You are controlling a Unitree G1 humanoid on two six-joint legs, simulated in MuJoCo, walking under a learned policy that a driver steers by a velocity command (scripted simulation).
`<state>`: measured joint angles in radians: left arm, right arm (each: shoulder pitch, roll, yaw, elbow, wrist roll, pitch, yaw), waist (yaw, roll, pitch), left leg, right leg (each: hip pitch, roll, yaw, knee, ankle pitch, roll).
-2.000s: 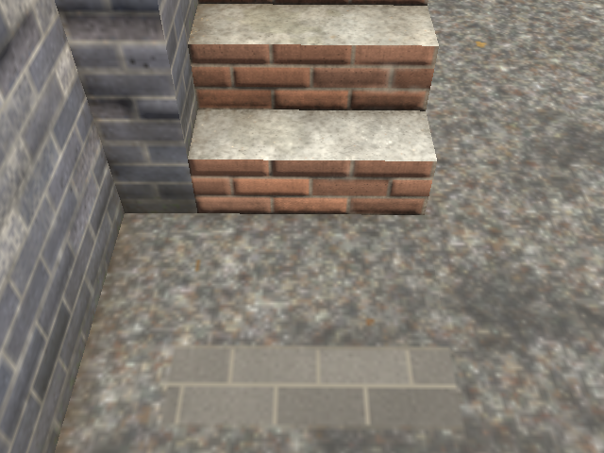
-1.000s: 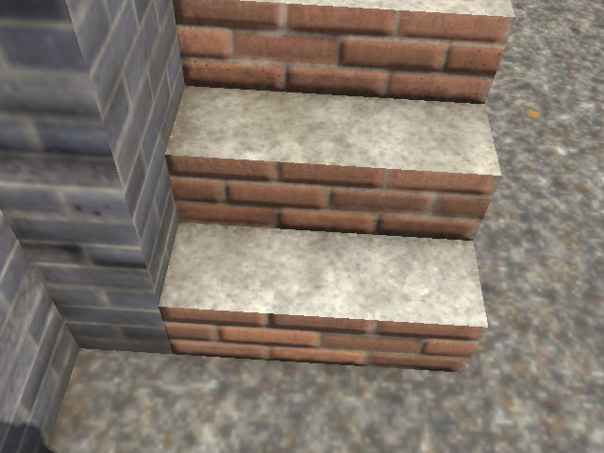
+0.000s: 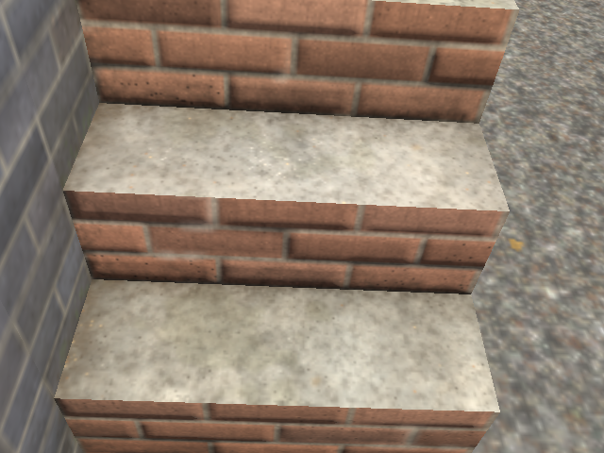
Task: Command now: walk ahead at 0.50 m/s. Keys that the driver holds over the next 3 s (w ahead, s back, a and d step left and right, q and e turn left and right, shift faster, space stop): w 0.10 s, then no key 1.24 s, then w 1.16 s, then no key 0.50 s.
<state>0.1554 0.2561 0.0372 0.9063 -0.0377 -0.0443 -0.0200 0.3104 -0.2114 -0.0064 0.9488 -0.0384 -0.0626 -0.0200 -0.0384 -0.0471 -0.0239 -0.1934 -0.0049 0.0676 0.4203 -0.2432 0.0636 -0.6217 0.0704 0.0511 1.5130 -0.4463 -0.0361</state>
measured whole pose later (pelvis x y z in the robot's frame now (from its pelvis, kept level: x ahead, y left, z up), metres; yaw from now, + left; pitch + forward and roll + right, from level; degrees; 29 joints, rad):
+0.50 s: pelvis +0.17 -0.09 +0.13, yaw +0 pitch +1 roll +0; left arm 0.16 0.18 0.00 0.86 0.01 0.00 0.02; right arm 0.23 -0.25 -0.04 0.95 0.03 -0.02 0.03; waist 0.04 0.03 -0.06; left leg -0.56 -0.06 -0.10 1.72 -0.35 0.03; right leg -0.68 -0.04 -0.08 1.07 -0.39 -0.04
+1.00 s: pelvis +0.27 -0.06 +0.20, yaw +0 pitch +0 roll +0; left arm 0.20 0.15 -0.02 1.02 0.01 0.01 0.03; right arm 0.30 -0.17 0.03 1.05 -0.03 0.02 -0.01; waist 0.04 -0.03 -0.05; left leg -0.27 -0.02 0.09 0.53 -0.26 0.05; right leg -0.26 -0.06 -0.05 0.55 -0.29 0.01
